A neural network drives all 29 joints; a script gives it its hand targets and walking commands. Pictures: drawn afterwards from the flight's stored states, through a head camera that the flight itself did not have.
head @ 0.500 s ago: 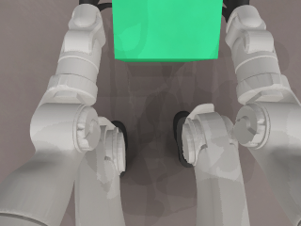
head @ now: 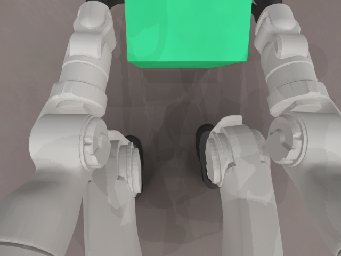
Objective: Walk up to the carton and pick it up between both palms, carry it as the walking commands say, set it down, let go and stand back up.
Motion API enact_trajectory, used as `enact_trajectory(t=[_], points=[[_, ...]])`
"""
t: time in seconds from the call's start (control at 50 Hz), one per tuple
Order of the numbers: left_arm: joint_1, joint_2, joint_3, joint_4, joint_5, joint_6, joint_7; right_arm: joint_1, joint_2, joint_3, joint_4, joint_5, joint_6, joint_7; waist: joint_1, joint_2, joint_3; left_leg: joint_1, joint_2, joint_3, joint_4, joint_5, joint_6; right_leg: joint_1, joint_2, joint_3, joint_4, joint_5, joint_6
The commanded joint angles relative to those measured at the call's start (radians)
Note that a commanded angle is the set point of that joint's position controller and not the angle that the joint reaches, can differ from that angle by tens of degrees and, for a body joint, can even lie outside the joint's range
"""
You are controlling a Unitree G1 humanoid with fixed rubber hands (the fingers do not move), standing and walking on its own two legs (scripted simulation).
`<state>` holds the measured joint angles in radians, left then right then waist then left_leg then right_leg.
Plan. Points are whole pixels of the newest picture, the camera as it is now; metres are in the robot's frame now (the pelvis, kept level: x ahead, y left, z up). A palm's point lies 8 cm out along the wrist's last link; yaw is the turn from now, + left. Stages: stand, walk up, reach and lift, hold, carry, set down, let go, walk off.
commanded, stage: set down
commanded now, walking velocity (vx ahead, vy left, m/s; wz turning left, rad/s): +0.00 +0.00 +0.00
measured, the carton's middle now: (181, 14) +0.53 -0.06 -0.24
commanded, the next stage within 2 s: let go in 1.78 s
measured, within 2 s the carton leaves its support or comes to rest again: neither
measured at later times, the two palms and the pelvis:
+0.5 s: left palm (75, 0) +0.55 +0.13 -0.16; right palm (284, 8) +0.51 -0.24 -0.16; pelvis +0.00 +0.00 +0.01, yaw -1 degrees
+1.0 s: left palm out of the picture +0.56 +0.14 -0.01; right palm out of the picture +0.51 -0.24 -0.01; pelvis +0.01 +0.00 +0.10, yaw -1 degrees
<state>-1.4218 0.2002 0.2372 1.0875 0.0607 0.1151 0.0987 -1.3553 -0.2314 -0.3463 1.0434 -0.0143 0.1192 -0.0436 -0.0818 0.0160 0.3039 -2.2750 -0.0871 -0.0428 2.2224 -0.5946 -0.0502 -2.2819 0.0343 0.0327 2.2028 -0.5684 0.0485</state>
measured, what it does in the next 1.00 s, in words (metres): rises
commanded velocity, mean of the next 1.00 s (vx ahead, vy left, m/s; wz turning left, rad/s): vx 0.00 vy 0.00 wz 0.00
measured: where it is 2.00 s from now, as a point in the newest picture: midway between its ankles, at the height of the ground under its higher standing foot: (171, 172)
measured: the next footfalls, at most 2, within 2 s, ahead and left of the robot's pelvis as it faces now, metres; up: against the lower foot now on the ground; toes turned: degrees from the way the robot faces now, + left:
none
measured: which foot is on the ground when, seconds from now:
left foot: down 0.00-1.00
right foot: down 0.00-1.00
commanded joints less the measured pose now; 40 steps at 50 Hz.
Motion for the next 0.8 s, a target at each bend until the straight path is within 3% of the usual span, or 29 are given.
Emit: enact_trajectory(t=[0.0, 0.06, 0.12, 0.2, 0.3, 0.42, 0.58, 0.64, 0.78], points=[[-0.304, -0.171, -0.096, -0.090, -0.026, -0.055, -0.059, -0.303, 0.199, 0.105, -0.072, 0.027, -0.062, 0.062, -0.013, 0.048, -1.056, 0.513, -0.033, 0.108, -0.180, 0.272, 0.006, 0.576, 0.043, -0.098, -0.164, 0.324, 0.002], [-0.229, 0.154, -0.062, -0.058, -0.058, -0.072, 0.025, -0.231, -0.131, 0.051, -0.046, 0.046, -0.089, -0.033, -0.022, 0.033, -1.069, 0.528, -0.007, 0.108, -0.194, 0.241, -0.002, 0.603, 0.022, -0.096, -0.187, 0.300, 0.011], [-0.260, 0.196, -0.118, -0.074, -0.132, -0.080, 0.043, -0.241, -0.179, 0.077, -0.032, 0.103, -0.111, -0.066, -0.041, 0.051, -1.105, 0.543, 0.008, 0.090, -0.195, 0.260, -0.007, 0.606, 0.015, -0.089, -0.194, 0.324, 0.004], [-0.274, 0.194, -0.186, -0.083, -0.211, -0.085, 0.037, -0.240, -0.201, 0.129, -0.017, 0.165, -0.127, -0.067, -0.051, 0.072, -1.121, 0.532, 0.023, 0.074, -0.191, 0.282, -0.007, 0.600, 0.000, -0.078, -0.196, 0.354, -0.007], [-0.270, 0.211, -0.219, -0.058, -0.255, -0.089, 0.026, -0.235, -0.221, 0.162, 0.004, 0.207, -0.135, -0.054, -0.052, 0.065, -1.112, 0.516, 0.037, 0.062, -0.192, 0.280, -0.003, 0.580, -0.013, -0.073, -0.196, 0.356, -0.010], [-0.257, 0.240, -0.203, -0.046, -0.244, -0.090, 0.022, -0.220, -0.243, 0.159, 0.010, 0.219, -0.132, -0.045, -0.036, 0.061, -1.129, 0.542, 0.041, 0.062, -0.190, 0.263, 0.004, 0.574, -0.017, -0.074, -0.199, 0.335, -0.007], [-0.206, 0.239, -0.172, -0.237, -0.228, -0.052, 0.049, -0.154, -0.247, 0.156, -0.206, 0.214, -0.091, -0.069, -0.035, 0.053, -1.451, 0.707, 0.017, 0.106, -0.231, 0.327, 0.002, 0.763, 0.007, -0.108, -0.249, 0.405, -0.003], [-0.164, 0.234, -0.140, -0.264, -0.205, -0.028, 0.052, -0.113, -0.227, 0.142, -0.247, 0.193, -0.065, -0.071, -0.028, 0.041, -1.432, 0.694, 0.013, 0.113, -0.276, 0.314, 0.004, 0.768, 0.015, -0.116, -0.290, 0.396, 0.001], [-0.095, 0.198, -0.092, -0.214, -0.159, -0.012, 0.034, -0.052, -0.175, 0.099, -0.224, 0.138, -0.045, -0.054, -0.015, 0.026, -1.295, 0.612, 0.011, 0.107, -0.389, 0.270, 0.010, 0.702, 0.025, -0.111, -0.389, 0.359, 0.006]])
